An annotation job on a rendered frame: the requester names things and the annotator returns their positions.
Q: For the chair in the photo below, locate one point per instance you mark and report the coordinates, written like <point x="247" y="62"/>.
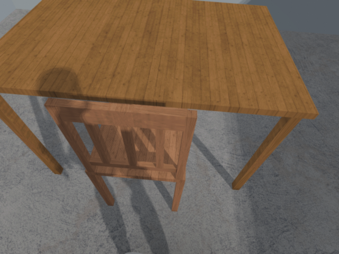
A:
<point x="134" y="141"/>

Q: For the table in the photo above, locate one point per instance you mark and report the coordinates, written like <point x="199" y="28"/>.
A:
<point x="190" y="54"/>

